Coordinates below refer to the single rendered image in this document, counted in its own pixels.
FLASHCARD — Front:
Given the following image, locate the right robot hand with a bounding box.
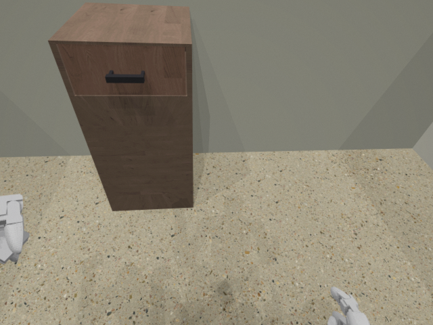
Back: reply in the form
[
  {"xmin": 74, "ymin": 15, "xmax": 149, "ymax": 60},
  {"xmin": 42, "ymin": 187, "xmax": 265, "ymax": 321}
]
[{"xmin": 327, "ymin": 286, "xmax": 370, "ymax": 325}]

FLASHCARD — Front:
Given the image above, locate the handle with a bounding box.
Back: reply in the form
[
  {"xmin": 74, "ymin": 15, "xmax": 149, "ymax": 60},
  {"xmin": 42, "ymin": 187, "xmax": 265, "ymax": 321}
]
[{"xmin": 105, "ymin": 70, "xmax": 145, "ymax": 83}]

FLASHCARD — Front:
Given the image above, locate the left robot hand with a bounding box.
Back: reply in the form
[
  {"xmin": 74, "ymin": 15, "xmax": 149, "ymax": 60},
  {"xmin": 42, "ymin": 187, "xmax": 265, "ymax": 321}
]
[{"xmin": 0, "ymin": 194, "xmax": 29, "ymax": 264}]

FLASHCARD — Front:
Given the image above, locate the drawer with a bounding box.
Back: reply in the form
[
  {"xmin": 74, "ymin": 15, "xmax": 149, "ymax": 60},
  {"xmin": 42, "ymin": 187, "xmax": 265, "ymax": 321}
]
[{"xmin": 58, "ymin": 44, "xmax": 186, "ymax": 95}]

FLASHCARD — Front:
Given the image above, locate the cabinet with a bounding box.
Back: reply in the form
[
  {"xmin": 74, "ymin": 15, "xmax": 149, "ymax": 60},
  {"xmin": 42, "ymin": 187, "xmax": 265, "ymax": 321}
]
[{"xmin": 48, "ymin": 3, "xmax": 193, "ymax": 211}]

